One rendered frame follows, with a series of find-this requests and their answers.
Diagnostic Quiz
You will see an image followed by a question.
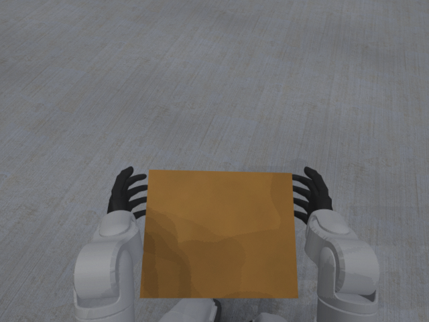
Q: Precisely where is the carton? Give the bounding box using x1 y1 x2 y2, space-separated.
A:
140 170 298 299

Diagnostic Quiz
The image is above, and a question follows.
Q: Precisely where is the robot right forearm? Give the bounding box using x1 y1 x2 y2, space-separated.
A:
304 209 380 322

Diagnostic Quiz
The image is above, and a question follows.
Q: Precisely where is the left robot thigh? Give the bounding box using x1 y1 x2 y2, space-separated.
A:
158 299 217 322

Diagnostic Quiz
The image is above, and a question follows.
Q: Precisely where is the robot left hand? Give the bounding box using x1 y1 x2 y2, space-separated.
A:
107 166 147 219

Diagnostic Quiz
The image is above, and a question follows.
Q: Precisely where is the robot right hand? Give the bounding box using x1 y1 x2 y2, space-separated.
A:
292 166 333 225

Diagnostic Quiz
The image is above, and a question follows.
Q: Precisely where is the robot left forearm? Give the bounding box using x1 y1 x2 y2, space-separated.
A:
72 210 143 322

